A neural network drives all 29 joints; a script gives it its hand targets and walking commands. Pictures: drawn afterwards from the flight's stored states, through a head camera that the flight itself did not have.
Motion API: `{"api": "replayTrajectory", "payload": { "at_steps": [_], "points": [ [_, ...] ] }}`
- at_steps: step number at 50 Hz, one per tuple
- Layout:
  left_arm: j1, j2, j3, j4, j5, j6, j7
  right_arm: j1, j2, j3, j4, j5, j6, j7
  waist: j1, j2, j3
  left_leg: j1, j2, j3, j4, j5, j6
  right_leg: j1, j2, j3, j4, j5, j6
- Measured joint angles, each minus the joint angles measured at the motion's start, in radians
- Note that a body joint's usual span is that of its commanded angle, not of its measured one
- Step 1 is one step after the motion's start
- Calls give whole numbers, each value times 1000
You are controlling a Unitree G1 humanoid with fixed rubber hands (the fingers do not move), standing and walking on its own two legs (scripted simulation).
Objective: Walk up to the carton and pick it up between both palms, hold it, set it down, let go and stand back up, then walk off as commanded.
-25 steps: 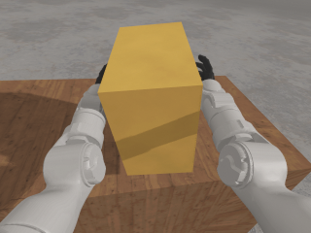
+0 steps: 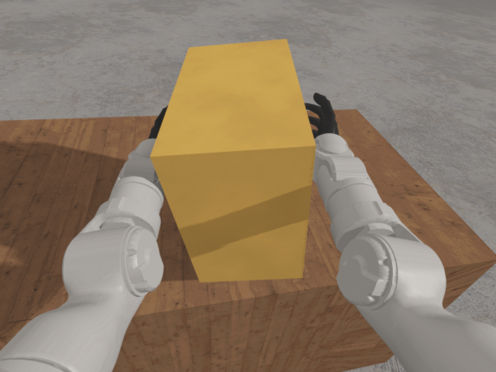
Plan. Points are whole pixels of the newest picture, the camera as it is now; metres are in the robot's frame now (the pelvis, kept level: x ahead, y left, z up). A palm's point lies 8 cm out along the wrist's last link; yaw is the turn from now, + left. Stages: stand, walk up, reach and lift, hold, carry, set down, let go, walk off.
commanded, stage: set down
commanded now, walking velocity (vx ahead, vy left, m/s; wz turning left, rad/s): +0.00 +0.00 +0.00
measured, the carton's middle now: (243, 159) +0.44 -0.01 +0.16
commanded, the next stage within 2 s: none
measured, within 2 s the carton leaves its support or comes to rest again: rests again in 1.50 s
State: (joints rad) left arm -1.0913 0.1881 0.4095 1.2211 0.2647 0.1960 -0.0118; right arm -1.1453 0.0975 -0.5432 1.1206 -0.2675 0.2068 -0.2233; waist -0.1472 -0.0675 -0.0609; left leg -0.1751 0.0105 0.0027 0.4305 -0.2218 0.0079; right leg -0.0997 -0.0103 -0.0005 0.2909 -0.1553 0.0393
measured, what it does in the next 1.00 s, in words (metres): stands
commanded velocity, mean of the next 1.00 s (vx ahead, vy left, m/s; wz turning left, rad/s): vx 0.00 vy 0.00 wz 0.00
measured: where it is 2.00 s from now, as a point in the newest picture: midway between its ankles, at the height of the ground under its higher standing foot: outside the picture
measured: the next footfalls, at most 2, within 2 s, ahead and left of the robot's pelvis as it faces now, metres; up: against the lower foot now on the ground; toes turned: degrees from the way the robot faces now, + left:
none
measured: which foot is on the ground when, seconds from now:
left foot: down 0.00-1.00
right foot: down 0.00-1.00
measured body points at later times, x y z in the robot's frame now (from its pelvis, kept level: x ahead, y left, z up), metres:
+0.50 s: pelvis +0.01 +0.00 +0.00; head +0.00 +0.05 +0.45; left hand +0.48 +0.13 +0.15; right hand +0.43 -0.14 +0.18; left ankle +0.01 +0.10 -0.75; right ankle +0.00 -0.15 -0.75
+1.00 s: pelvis +0.01 +0.00 +0.00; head +0.03 +0.05 +0.45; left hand +0.49 +0.13 +0.12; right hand +0.43 -0.14 +0.15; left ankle +0.01 +0.10 -0.75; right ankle +0.00 -0.15 -0.75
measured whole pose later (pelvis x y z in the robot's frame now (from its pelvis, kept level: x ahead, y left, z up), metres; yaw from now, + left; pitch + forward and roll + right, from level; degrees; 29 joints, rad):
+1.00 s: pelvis +0.01 +0.00 +0.00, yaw +0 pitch +4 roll -2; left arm -1.08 0.20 0.45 1.31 0.28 0.07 -0.05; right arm -1.01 0.22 -0.70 0.98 -0.46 0.09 -0.19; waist -0.16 -0.07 -0.06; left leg -0.28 0.01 0.00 0.43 -0.22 0.01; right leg -0.20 -0.01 0.00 0.29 -0.16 0.04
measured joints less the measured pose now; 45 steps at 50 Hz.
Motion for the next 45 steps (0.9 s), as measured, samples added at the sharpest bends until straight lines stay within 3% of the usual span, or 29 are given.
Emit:
{"api": "replayTrajectory", "payload": {
  "at_steps": [26, 45],
  "points": [
    [0, 13, 37, 56, 0, -71, -22, 61, 80, -128, -89, -141, -49, 20, -9, -1, 0, -63, -4, 0, 0, 0, 0, -63, -4, 0, 0, 0, 4],
    [3, 13, 38, 80, 9, -118, -34, 128, 116, -152, -136, -178, -104, 29, -9, -1, 0, -97, -4, 0, 0, 0, 0, -97, -4, 0, 0, 0, 4]
  ]
}}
